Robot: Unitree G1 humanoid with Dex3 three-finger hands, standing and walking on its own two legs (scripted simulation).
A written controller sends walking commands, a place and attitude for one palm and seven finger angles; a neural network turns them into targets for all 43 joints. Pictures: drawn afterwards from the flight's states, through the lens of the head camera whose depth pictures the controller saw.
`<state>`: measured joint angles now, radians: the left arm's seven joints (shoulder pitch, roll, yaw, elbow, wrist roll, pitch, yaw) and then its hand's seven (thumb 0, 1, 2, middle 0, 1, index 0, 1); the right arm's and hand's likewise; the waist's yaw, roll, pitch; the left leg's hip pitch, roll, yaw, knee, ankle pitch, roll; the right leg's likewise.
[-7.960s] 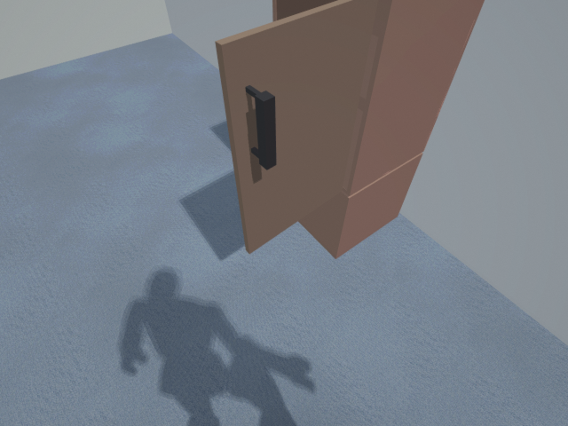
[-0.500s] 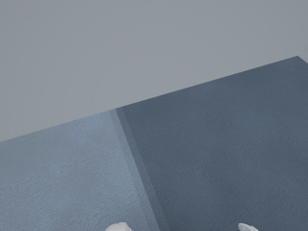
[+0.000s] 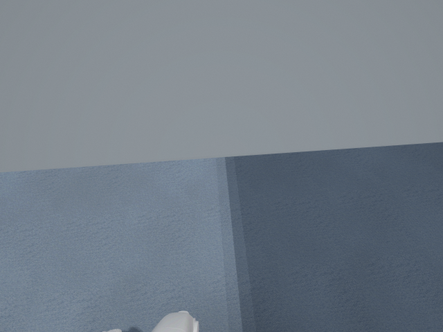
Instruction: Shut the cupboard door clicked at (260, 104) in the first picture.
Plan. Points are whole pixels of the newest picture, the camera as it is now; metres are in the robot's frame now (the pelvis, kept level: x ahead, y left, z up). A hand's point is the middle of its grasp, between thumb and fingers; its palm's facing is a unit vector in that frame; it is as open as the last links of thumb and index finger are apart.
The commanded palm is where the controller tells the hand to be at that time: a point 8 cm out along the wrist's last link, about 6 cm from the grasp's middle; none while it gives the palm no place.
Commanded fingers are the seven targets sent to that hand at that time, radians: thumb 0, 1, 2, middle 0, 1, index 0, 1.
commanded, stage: walk to a spot facing it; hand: left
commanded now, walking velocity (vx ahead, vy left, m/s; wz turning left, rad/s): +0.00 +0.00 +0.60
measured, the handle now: out of the picture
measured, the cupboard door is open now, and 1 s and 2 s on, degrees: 94 94 94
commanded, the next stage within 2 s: none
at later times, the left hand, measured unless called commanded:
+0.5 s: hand out of the picture +0.07 +0.22 -0.15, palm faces +0.31 -0.90 -0.30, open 7.4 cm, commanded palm none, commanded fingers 0.00 0.90 0.90 -0.20 -0.30 -0.20 -0.30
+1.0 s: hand out of the picture +0.02 +0.25 -0.17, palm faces +0.59 -0.78 -0.21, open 7.4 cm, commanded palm none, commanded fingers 0.00 0.90 0.90 -0.20 -0.30 -0.20 -0.30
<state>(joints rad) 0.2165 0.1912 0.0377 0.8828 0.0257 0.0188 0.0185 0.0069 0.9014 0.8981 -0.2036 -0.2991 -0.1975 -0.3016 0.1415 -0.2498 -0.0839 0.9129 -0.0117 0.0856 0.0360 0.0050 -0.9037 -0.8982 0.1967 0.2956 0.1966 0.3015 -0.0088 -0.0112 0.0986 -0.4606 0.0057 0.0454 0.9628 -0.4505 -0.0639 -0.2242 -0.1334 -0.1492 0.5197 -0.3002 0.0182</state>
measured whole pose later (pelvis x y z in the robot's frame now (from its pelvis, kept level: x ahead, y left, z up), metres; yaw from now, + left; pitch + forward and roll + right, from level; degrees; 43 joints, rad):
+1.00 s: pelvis +0.08 +0.03 +0.00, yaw +36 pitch +1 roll +0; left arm 0.17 0.26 0.07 0.94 0.02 0.03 -0.03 0.01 0.91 0.90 -0.20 -0.30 -0.19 -0.30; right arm 0.25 -0.20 -0.03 0.94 -0.02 -0.03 0.01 0.00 -0.90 -0.90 0.20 0.30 0.20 0.30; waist 0.00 -0.04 0.07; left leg -0.19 -0.02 0.00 0.44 -0.28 0.03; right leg -0.55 -0.12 -0.03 1.06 -0.32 0.08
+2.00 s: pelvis +0.33 +0.31 +0.01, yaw +61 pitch +0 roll +0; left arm 0.13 0.19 0.05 0.98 0.03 -0.01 -0.03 0.01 0.91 0.90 -0.20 -0.30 -0.19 -0.30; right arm 0.33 -0.20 -0.04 1.05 -0.02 -0.06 -0.01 -0.02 -0.94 -0.90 0.20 0.30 0.20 0.30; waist -0.01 -0.04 0.04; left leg -0.06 -0.05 0.09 0.31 -0.25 0.07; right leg -0.60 -0.15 -0.05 0.88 -0.14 0.05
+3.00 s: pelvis +0.47 +0.67 +0.00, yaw +81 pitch +1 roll -2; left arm 0.10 0.21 0.06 0.92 0.02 0.03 0.01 0.00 0.91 0.90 -0.20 -0.30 -0.19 -0.30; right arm 0.23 -0.18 -0.04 0.99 -0.02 -0.01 -0.01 0.00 -0.92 -0.90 0.20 0.30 0.20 0.30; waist -0.01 -0.03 0.06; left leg -0.24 -0.07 -0.01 0.42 -0.19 0.11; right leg -0.59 -0.10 0.01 1.07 -0.27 0.11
